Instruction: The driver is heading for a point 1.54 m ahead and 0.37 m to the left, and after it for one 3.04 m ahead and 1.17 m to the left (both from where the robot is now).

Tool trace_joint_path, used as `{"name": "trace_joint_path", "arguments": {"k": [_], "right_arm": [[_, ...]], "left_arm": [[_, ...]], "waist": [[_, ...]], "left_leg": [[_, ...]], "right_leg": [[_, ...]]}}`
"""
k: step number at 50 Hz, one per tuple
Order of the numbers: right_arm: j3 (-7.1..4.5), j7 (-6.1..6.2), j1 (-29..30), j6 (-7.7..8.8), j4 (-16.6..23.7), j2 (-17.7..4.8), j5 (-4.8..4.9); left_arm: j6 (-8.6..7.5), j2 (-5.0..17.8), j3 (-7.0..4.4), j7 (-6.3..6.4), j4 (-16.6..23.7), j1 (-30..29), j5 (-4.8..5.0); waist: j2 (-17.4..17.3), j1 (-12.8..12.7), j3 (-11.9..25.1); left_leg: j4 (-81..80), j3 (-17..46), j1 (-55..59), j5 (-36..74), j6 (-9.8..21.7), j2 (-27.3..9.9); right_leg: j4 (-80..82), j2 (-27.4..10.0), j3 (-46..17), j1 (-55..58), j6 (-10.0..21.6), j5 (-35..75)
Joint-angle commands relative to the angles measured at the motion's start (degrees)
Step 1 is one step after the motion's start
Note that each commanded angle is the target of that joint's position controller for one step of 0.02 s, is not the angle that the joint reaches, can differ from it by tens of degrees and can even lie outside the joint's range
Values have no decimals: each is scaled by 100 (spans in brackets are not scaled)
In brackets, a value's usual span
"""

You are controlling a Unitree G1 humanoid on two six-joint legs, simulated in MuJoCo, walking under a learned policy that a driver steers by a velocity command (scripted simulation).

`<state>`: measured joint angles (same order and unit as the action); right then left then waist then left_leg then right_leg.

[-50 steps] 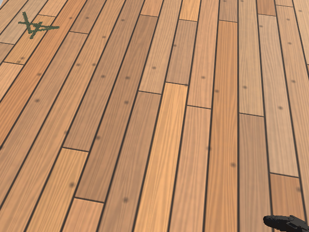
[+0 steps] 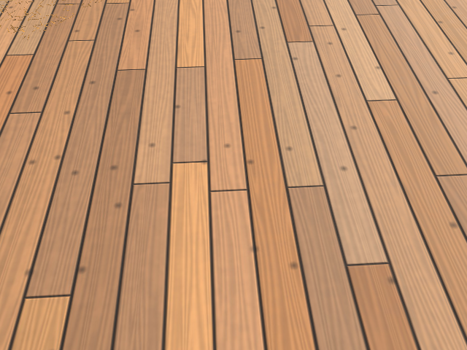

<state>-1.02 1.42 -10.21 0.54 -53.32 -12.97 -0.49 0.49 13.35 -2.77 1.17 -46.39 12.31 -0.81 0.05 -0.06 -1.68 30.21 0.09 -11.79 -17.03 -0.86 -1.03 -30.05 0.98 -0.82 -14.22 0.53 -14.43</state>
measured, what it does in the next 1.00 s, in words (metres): walks ahead, turning left: left foot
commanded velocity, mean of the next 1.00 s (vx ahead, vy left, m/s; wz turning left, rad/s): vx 0.34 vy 0.00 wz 0.20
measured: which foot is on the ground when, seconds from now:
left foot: down 0.00-0.36, up 0.38-0.76, down 0.78-1.00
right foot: down 0.00-0.80, up 0.82-1.00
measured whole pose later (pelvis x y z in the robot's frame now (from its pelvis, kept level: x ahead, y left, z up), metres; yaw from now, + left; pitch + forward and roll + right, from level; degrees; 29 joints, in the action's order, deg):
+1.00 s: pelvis +0.36 +0.07 +0.01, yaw +16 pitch +0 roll +0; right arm -3.5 -1.7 -14.5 3.9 -48.1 -14.8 0.3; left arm -6.8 16.3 -3.1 1.3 -45.7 9.3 -0.6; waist 1.7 1.6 -2.3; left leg 21.1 2.1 -14.0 -7.3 7.1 8.1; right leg -62.2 -6.8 -4.7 -35.2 -0.5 -14.1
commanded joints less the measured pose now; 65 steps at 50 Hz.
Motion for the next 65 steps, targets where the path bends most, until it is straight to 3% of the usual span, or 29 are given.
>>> {"name": "trace_joint_path", "arguments": {"k": [1,5,9,14,16,17,18,19,20,23,25,30,33,35,38,39,40,41,42,43,44,46,48,54,58,62,63,64,65], "right_arm": [[-138,24,19,53,129,-674,8],[-133,35,-112,33,-98,-627,25],[-203,68,-257,97,-114,-771,153],[-343,-14,-675,343,-264,-1106,218],[-318,-52,-265,343,-114,-1043,247],[-268,-69,149,350,47,-878,262],[-193,-79,456,419,222,-614,243],[-189,-74,527,559,417,-578,184],[-245,-94,510,634,424,-788,195],[-225,-230,373,649,338,-658,320],[-219,-310,458,567,354,-501,284],[-42,-409,1415,433,800,-124,185],[-61,-438,1711,379,1027,-336,212],[-121,-487,1724,391,1135,-499,204],[-398,-526,469,355,910,-937,226],[-573,-471,-411,299,692,-1220,238],[-738,-362,-1178,239,649,-1776,173],[-659,-347,-1097,237,711,-1703,206],[-560,-346,-919,289,709,-1355,150],[-505,-339,-563,348,772,-1152,136],[-455,-363,-119,408,887,-1027,114],[-394,-356,336,450,1074,-857,24],[-399,-310,248,461,1078,-888,83],[-474,-101,-534,393,979,-1168,153],[-490,-13,-1017,190,859,-1155,206],[-444,105,-866,54,1016,-982,121],[-389,92,-779,74,1110,-845,95],[-286,71,-1045,120,1242,-565,-15],[-218,13,-2175,159,1120,-513,115]], "left_arm": [[-85,537,-128,40,202,-86,12],[-81,525,-130,74,-55,65,32],[-183,583,-170,104,-118,126,152],[-576,276,-128,-67,-93,-108,250],[-626,277,-141,-103,-283,339,285],[-644,427,-201,-105,-522,877,278],[-670,783,-318,-87,-755,1519,268],[-681,1393,-487,-139,-901,2185,245],[-711,1011,-346,-177,-865,2144,126],[-683,588,-160,-203,-708,1518,90],[-587,361,-66,-166,-767,1497,73],[-590,734,-91,0,-758,1325,24],[-651,868,-135,11,-885,1451,117],[-631,906,-157,4,-881,1352,139],[-449,1096,-215,67,-759,1136,57],[-415,1101,-195,92,-675,1123,39],[-498,701,-63,38,-440,1423,-38],[-735,262,108,-79,-382,1566,23],[-932,769,-41,-142,-179,874,249],[-1017,960,-75,-127,11,458,360],[-1034,948,-100,-63,23,327,271],[-873,932,-179,14,17,536,92],[-732,790,-178,36,125,500,6],[-724,584,-104,40,694,-957,-46],[-770,618,-82,-88,964,-1460,24],[-843,875,-149,-175,850,-941,-33],[-894,1016,-176,-151,793,-510,-124],[-901,1376,-218,-117,779,85,-268],[-772,1371,-252,-142,653,395,-159]], "waist": [[25,43,134],[7,45,226],[-149,77,-527],[-1016,114,-501],[-960,-221,-549],[-656,-495,-508],[269,-694,-388],[1626,-851,-69],[1251,-720,-13],[265,-305,-226],[448,-251,-243],[429,-348,-530],[497,-328,-637],[492,-188,-537],[744,552,424],[606,959,856],[-583,895,1589],[-1200,582,2411],[-852,761,1794],[-528,585,1027],[73,272,533],[-48,-163,322],[-187,-242,205],[-281,246,-29],[-475,424,244],[-652,113,600],[-565,-122,949],[295,-178,1820],[1726,67,2718]], "left_leg": [[-625,253,-247,480,154,-224],[-671,168,-208,-73,183,-125],[-784,567,-780,-2568,629,-274],[-1749,2383,-104,-2606,1361,-1494],[-1574,2067,-729,-2076,1225,-1327],[-1087,1414,-1157,-1415,937,-910],[365,433,-1938,-352,504,-231],[2195,-205,-3061,-319,195,311],[3324,262,-3790,-1363,243,223],[3859,380,-4350,-388,576,-392],[3379,245,-3962,142,532,-531],[1226,-243,-2668,1695,259,-223],[577,-268,-2249,1991,421,-139],[355,-356,-2106,1795,649,2],[455,-730,-563,1196,1008,563],[338,-456,852,1187,1200,567],[209,1945,3013,435,1924,-817],[-1175,4922,3726,-879,2637,-1899],[-1562,4580,3232,-1133,2267,-1683],[-1642,3677,2300,-769,2017,-1485],[-1760,3024,1237,-112,1875,-1227],[-1951,2313,55,550,1748,-822],[-2086,1973,-520,882,1816,-683],[-1835,1431,-729,1443,1419,-220],[-1031,1678,-230,2432,1131,-200],[178,2139,672,2951,915,-333],[891,1955,503,3011,706,-50],[2457,1551,-549,1052,414,390],[3908,1210,-1944,-2578,95,1052]], "right_leg": [[479,-275,-319,237,104,695],[490,-201,-226,307,118,108],[363,-146,-294,-621,388,-2521],[-747,-10,236,-1066,377,-911],[-81,-38,195,-79,563,-858],[334,-120,-32,641,635,-752],[936,-682,-1204,1547,910,-864],[1593,-1781,-3132,2732,1484,-87],[1608,-2176,-3669,2967,1703,562],[1662,-1917,-2180,2834,1319,1557],[1875,-1571,-1246,2455,987,2116],[2508,-1143,67,982,816,1804],[2646,-1398,326,1142,784,1895],[2228,-1517,552,1634,668,3160],[124,-1478,919,1973,385,5983],[-1232,-1307,969,1134,205,5637],[-3568,-679,997,-1093,-117,2821],[-5164,290,-39,-2363,-186,-1592],[-5459,-67,-699,-2978,22,-1337],[-5141,-345,-558,-3073,165,-839],[-4601,-586,-510,-2773,166,-464],[-3934,-881,-557,-1983,96,-173],[-3467,-906,-422,-1827,-90,-31],[-847,-458,-256,-1838,-372,1980],[0,12,-214,-1369,-339,2156],[645,20,-278,-898,-5,1856],[883,-288,-346,-10,247,2835],[215,-1489,-1337,1834,810,5326],[83,-2769,-3124,3393,1976,5733]]}}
